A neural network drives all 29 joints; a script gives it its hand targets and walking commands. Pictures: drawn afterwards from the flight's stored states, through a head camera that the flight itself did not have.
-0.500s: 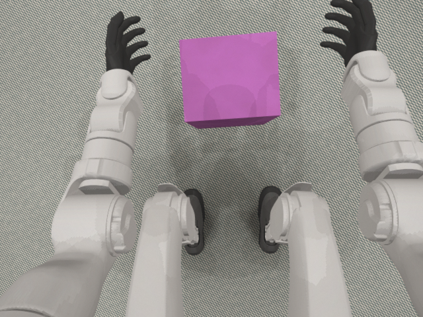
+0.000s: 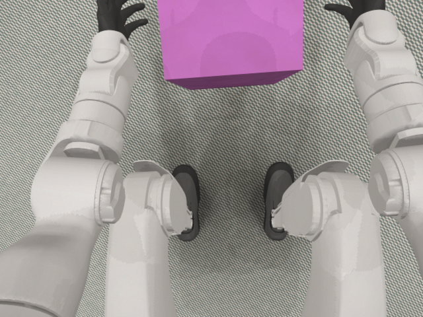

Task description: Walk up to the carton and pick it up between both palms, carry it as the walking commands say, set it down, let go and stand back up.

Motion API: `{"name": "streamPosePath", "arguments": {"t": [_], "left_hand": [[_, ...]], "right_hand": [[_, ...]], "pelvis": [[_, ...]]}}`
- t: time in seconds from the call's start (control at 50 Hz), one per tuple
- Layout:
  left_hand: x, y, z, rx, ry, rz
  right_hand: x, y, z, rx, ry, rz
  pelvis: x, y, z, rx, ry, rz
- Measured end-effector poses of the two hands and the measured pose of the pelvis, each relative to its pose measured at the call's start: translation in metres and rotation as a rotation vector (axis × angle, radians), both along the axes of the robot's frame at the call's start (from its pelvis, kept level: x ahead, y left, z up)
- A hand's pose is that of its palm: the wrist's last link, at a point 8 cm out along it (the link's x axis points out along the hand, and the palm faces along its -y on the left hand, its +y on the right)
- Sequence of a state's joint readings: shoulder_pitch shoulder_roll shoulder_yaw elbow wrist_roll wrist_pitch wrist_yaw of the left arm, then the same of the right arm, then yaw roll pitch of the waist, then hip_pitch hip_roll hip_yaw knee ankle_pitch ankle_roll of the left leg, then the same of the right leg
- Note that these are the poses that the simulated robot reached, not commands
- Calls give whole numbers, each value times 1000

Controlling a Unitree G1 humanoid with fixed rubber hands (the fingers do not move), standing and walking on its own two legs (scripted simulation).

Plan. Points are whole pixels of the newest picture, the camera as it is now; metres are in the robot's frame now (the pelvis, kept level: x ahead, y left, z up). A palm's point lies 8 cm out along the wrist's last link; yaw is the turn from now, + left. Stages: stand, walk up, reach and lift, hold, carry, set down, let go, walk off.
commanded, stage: reach and lift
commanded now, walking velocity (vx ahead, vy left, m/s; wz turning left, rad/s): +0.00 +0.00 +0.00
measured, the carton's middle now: (229, 35) +0.54 +0.00 -0.28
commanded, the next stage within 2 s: none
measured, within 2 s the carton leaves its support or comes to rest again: leaves its support in 1.68 s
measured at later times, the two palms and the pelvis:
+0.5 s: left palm (125, 35) +0.53 +0.17 -0.20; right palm (349, 22) +0.53 -0.19 -0.21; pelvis +0.00 +0.00 -0.03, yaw +0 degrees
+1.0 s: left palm (140, 33) +0.53 +0.15 -0.21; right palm (322, 20) +0.53 -0.15 -0.21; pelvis -0.01 +0.00 -0.03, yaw +1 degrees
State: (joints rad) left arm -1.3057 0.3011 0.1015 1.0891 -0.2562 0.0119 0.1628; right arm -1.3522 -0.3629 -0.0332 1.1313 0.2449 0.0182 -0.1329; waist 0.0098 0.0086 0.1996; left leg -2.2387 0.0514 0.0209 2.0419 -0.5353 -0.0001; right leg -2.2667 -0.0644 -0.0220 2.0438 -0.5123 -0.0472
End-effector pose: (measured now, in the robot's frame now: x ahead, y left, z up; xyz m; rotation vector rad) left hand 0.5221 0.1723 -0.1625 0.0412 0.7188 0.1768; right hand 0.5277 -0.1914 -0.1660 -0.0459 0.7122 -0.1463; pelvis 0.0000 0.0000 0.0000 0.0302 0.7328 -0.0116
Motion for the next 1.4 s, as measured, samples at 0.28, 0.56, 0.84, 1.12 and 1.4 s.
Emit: {"name": "streamPosePath", "arguments": {"t": [0.28, 0.56, 0.84, 1.12, 1.4], "left_hand": [[8, 4, -42, 12, 5, -8], [3, -1, -41, -4, 16, -19], [7, -23, -42, -22, 12, -49], [6, -25, -43, -12, 2, -36], [11, -25, -43, -40, 20, -39]], "right_hand": [[3, 1, -46, -3, 4, 9], [-1, 6, -43, 0, 17, 13], [2, 27, -45, 21, 13, 38], [5, 43, -45, 16, 3, 62], [11, 43, -44, 34, 31, 74]], "pelvis": [[-4, 3, -34, -1, -75, 2], [-3, 5, -32, -4, -71, 9], [-6, 5, -29, -4, -69, 11], [-7, 5, -25, -2, -73, 12], [-9, 7, -41, -8, -107, 6]]}}
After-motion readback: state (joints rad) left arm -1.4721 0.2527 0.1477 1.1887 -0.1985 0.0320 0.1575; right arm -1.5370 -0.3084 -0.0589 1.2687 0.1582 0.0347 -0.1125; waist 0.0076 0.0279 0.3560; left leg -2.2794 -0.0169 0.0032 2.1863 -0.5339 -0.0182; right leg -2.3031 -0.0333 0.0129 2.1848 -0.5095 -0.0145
